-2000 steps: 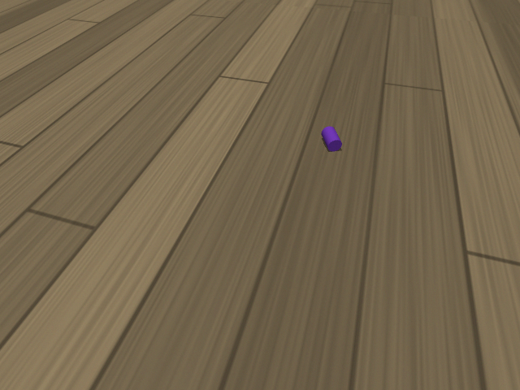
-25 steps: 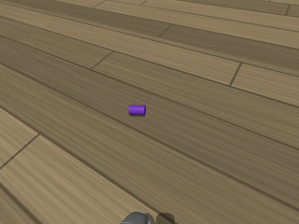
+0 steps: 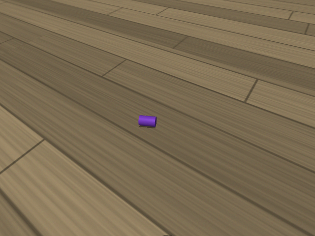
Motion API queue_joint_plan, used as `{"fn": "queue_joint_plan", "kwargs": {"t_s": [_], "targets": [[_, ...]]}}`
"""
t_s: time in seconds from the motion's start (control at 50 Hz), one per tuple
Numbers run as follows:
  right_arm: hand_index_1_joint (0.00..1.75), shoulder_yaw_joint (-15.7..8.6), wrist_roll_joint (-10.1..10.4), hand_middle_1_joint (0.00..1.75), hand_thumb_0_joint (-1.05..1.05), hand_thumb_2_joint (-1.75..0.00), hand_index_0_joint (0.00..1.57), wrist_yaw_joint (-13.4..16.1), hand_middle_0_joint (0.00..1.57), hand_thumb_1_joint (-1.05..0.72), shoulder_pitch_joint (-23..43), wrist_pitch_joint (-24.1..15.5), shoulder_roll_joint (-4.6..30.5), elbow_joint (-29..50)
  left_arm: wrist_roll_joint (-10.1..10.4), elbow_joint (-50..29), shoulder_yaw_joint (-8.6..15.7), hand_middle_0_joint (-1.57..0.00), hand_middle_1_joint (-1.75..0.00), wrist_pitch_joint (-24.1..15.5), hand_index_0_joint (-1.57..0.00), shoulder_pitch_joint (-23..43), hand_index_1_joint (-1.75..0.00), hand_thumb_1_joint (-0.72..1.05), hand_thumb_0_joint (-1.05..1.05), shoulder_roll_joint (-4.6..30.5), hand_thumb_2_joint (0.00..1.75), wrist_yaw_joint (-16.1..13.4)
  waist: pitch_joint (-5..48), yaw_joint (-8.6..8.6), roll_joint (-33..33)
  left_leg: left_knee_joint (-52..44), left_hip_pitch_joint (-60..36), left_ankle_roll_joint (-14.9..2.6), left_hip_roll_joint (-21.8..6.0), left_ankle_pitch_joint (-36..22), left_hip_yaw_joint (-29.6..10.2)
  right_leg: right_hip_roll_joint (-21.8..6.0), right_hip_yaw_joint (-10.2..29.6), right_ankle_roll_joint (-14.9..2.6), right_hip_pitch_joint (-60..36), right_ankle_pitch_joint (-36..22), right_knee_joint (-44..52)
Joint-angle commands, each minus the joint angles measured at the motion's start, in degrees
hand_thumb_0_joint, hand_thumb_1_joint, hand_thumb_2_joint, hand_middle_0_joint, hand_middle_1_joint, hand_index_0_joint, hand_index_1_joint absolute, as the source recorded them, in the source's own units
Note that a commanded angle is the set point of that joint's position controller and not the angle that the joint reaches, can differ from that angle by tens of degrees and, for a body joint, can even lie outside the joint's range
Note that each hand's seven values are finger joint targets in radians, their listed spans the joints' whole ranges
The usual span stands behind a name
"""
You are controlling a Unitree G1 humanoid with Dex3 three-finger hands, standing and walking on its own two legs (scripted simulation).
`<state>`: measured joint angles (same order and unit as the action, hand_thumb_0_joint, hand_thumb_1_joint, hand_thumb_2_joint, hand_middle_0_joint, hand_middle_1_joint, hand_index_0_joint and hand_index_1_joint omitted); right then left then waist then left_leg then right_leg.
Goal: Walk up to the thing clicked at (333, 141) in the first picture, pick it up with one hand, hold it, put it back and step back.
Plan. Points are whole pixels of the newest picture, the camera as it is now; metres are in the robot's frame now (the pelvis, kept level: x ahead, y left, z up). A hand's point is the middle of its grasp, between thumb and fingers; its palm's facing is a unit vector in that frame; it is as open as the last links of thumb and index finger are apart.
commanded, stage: step back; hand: left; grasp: from above
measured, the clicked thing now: (147, 120) +1.10 +0.21 -0.72
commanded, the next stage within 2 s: stand in 0.48 s
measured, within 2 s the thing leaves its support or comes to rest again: neither
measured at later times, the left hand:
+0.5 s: hand out of the picture +0.12 +0.29 -0.15, palm faces -0.01 -0.93 -0.36, open 7.3 cm
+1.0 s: hand out of the picture +0.11 +0.27 -0.14, palm faces -0.06 -0.94 -0.33, open 7.3 cm
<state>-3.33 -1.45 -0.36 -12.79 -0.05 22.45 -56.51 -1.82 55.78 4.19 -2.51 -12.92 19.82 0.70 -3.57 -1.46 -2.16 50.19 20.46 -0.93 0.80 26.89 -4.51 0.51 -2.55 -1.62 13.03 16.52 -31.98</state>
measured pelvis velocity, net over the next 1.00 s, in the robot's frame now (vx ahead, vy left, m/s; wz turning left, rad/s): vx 0.03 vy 0.02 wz -0.03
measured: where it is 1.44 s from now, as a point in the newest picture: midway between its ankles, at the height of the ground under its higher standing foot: outside the picture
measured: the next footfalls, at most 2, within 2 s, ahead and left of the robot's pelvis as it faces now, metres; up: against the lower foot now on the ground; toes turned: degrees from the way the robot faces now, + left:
left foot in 0.14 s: +0.11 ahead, +0.15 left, +0.00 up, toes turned +1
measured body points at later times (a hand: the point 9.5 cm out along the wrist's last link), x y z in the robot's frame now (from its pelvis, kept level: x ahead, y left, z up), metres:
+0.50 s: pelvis +0.03 +0.03 +0.01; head +0.05 +0.03 +0.46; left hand +0.12 +0.34 -0.12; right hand +0.16 -0.26 -0.11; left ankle +0.07 +0.14 -0.73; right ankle +0.01 -0.11 -0.73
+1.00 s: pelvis +0.03 +0.02 +0.02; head +0.04 +0.02 +0.47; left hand +0.12 +0.32 -0.12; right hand +0.08 -0.29 -0.12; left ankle +0.07 +0.14 -0.73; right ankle +0.01 -0.11 -0.73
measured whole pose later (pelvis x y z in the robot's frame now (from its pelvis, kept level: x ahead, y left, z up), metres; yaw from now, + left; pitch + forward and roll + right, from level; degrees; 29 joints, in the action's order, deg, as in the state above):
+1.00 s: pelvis +0.03 +0.02 +0.02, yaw -2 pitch -2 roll +0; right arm -1.2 -0.6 -1.0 -5.9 -0.7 20.1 -67.2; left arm -0.3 65.3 0.1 -1.1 -5.9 19.9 0.4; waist -3.3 0.8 0.0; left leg 18.4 9.4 0.8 -1.9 6.5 2.3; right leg -0.7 0.8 1.0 4.6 11.6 -18.6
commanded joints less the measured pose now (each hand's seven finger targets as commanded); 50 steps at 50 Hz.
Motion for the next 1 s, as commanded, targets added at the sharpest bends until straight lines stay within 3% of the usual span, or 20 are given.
{"fn": "queue_joint_plan", "kwargs": {"t_s": [0.0,0.04,0.08,0.1,0.12,0.14,0.16,0.18,0.2,0.26,0.3,0.38,0.44,0.46,0.54,0.66,0.74,0.84,0.98], "targets": [[0.30,-2.04,-0.02,0.30,0.00,-0.90,0.20,0.14,0.20,-0.90,-0.54,-1.97,9.19,3.11,0.03,-4.85,3.26,-0.20,-0.30,-1.99,-0.20,3.49,-0.30,0.90,0.00,16.70,0.90,-1.11,0.51,0.52,8.68,-4.00,3.11,0.95,-3.13,-1.75,-0.15,-16.05,15.07,-9.08,-0.68,-7.10,13.45],[0.30,-1.78,0.04,0.30,0.00,-0.90,0.20,0.01,0.20,-0.90,0.87,-1.92,8.09,3.06,0.20,-4.84,2.61,-0.20,-0.30,-1.50,-0.20,4.16,-0.30,0.90,0.00,15.92,0.90,-1.07,1.62,0.45,10.33,-11.17,-2.06,1.15,-2.33,-3.68,4.05,-14.41,10.99,-8.14,1.01,-15.45,10.39],[0.30,-1.70,-0.05,0.30,0.00,-0.90,0.20,0.37,0.20,-0.90,1.22,-2.14,7.21,2.40,1.05,-4.57,1.87,-0.20,-0.30,-0.76,-0.20,4.39,-0.30,0.90,0.00,15.72,0.90,-1.26,3.57,1.41,10.12,-20.01,-7.42,0.90,-0.93,-13.25,6.74,-12.04,7.67,-6.09,0.90,-25.69,3.46],[0.30,-1.89,-0.15,0.30,0.00,-0.90,0.20,0.67,0.20,-0.90,0.80,-2.27,7.32,1.77,1.28,-4.61,1.45,-0.20,-0.30,-0.26,-0.20,4.70,-0.30,0.90,0.00,14.94,0.90,-1.34,4.07,2.04,9.04,-23.65,-9.98,0.38,-0.77,-19.20,6.28,-10.79,6.69,-4.46,1.52,-26.57,0.76],[0.30,-2.27,-0.40,0.30,0.00,-0.90,0.20,1.01,0.20,-0.90,0.09,-2.49,9.04,1.43,1.42,-5.33,0.79,-0.20,-0.30,-0.01,-0.20,4.64,-0.30,0.90,0.00,13.25,0.90,-1.32,6.25,2.33,5.99,-24.22,-13.55,-0.85,-3.82,-26.47,2.74,-9.34,6.07,-2.50,2.67,-24.13,-2.07],[0.30,-2.52,-0.59,0.30,0.00,-0.90,0.20,1.39,0.20,-0.90,1.58,-2.82,11.81,2.02,2.00,-5.54,0.16,-0.20,-0.30,0.54,-0.20,3.93,-0.30,0.90,0.00,11.19,0.90,-1.25,8.01,1.46,-0.96,-26.60,-12.88,-3.67,-11.99,-27.97,-7.79,-5.05,4.56,0.00,4.46,-13.29,-5.01],[0.30,-2.74,0.22,0.30,0.00,-0.90,0.20,1.26,0.20,-0.90,5.23,-2.59,15.05,2.80,2.59,-4.06,0.64,-0.20,-0.30,1.26,-0.20,3.31,-0.30,0.90,0.00,12.56,0.90,-1.53,7.68,0.48,-4.62,-28.21,-6.25,-9.30,-16.76,-22.70,-12.58,-1.50,2.25,0.52,0.48,3.37,-7.52],[0.30,-2.55,0.24,0.30,0.00,-0.90,0.20,1.12,0.20,-0.90,7.21,-2.48,14.43,2.71,2.16,-2.82,0.50,-0.20,-0.30,1.54,-0.20,2.97,-0.30,0.90,0.00,12.54,0.90,-1.61,6.60,0.10,-4.23,-29.00,-5.37,-10.53,-17.93,-20.79,-13.31,-1.44,2.58,0.32,-0.79,8.26,-7.15],[0.30,-2.20,0.12,0.30,0.00,-0.90,0.20,1.13,0.20,-0.90,8.46,-2.35,13.76,2.49,1.79,-2.12,0.17,-0.20,-0.30,1.53,-0.20,2.88,-0.30,0.90,0.00,12.00,0.90,-1.66,6.58,-0.26,-4.29,-28.76,-6.29,-9.79,-17.28,-20.87,-11.58,-1.84,2.94,-0.11,-0.22,6.94,-4.79],[0.30,-1.28,0.37,0.30,0.00,-0.90,0.20,1.14,0.20,-0.90,11.31,-1.93,11.57,2.00,1.42,0.36,0.30,-0.20,-0.30,0.69,-0.20,0.98,-0.30,0.90,0.00,13.16,0.90,-1.62,6.63,-0.82,-5.38,-25.60,-5.02,-4.43,-12.60,-22.53,-4.74,-3.85,5.24,-0.55,-4.17,-4.59,2.47],[0.30,-0.83,0.73,0.30,0.00,-0.90,0.20,1.10,0.20,-0.90,11.51,-1.80,9.90,1.08,1.31,0.75,0.35,-0.20,-0.30,0.50,-0.20,3.86,-0.30,0.90,0.00,13.81,0.90,-1.38,6.54,0.50,-2.61,-25.54,-5.73,-2.06,-10.03,-20.68,-2.37,-5.39,7.45,-1.00,-4.45,-9.23,4.32],[0.30,-0.78,0.81,0.30,0.00,-0.90,0.20,1.04,0.20,-0.90,12.99,-2.03,9.78,-0.68,1.36,1.72,-0.18,-0.20,-0.30,0.29,-0.20,5.53,-0.30,0.90,0.00,13.44,0.90,-1.51,8.25,0.68,-0.32,-25.36,-11.55,-1.85,-9.64,-27.13,-0.51,-5.99,7.55,-0.57,-4.03,-15.19,6.21],[0.30,-0.66,0.70,0.30,0.00,-0.90,0.20,0.97,0.20,-0.90,13.64,-1.96,9.22,-1.85,1.32,2.33,-0.28,-0.20,-0.30,0.36,-0.20,7.16,-0.30,0.90,0.00,13.30,0.90,-1.47,7.38,0.99,1.05,-27.00,-12.18,-1.54,-9.59,-26.58,0.41,-6.22,7.78,-0.31,-4.27,-15.35,7.90],[0.30,-0.16,1.31,0.30,0.00,-0.90,0.20,0.61,0.20,-0.90,12.59,-2.04,9.16,-2.45,1.76,3.50,-1.56,-0.20,-0.30,0.22,-0.20,7.06,-0.30,0.90,0.00,11.58,0.90,-1.12,8.52,1.54,0.85,-27.99,-14.66,-1.25,-8.93,-27.45,-0.40,-7.07,8.17,0.06,-4.98,-14.84,10.44],[0.30,-0.10,1.25,0.30,0.00,-0.90,0.20,0.38,0.20,-0.90,13.58,-2.18,8.75,-3.61,1.68,4.10,-1.85,-0.20,-0.30,-0.06,-0.20,8.94,-0.30,0.90,0.00,12.38,0.90,-1.16,7.98,1.67,2.29,-29.59,-17.07,-0.69,-8.99,-31.14,0.33,-7.57,7.74,0.64,-6.05,-17.22,12.71],[0.30,0.18,1.14,0.30,0.00,-0.90,0.20,0.16,0.20,-0.90,13.75,-2.16,8.69,-4.71,1.47,5.31,-1.81,-0.20,-0.30,-0.01,-0.20,9.44,-0.30,0.90,0.00,12.75,0.90,-1.13,6.04,1.47,2.92,-32.53,-17.19,-0.11,-8.86,-27.13,0.53,-7.90,7.80,1.09,-5.45,-12.88,15.55],[0.30,0.18,1.04,0.30,0.00,-0.90,0.20,-0.01,0.20,-0.90,13.47,-2.10,9.14,-5.46,1.38,5.80,-1.80,-0.20,-0.30,0.04,-0.20,9.51,-0.30,0.90,0.00,12.76,0.90,-0.99,4.07,1.49,2.15,-34.37,-15.45,0.32,-8.35,-19.84,0.25,-7.88,8.26,0.99,-4.48,-6.83,17.55],[0.30,0.28,0.95,0.30,0.00,-0.90,0.20,-0.07,0.20,-0.90,12.57,-1.97,8.93,-6.00,1.34,5.79,-1.89,-0.20,-0.30,0.03,-0.20,10.02,-0.30,0.90,0.00,12.81,0.90,-0.98,3.50,1.83,2.84,-34.81,-14.29,0.69,-8.18,-18.91,0.43,-7.94,8.52,0.84,-4.47,-4.63,18.26],[0.30,0.52,1.04,0.30,0.00,-0.90,0.20,0.00,0.20,-0.90,11.16,-1.95,8.82,-6.38,1.26,5.64,-1.96,-0.20,-0.30,0.11,-0.20,9.38,-0.30,0.90,0.00,13.04,0.90,-1.02,4.82,2.00,3.06,-34.56,-14.94,0.53,-8.60,-20.77,0.24,-7.86,8.13,0.71,-4.66,-7.12,17.65]]}}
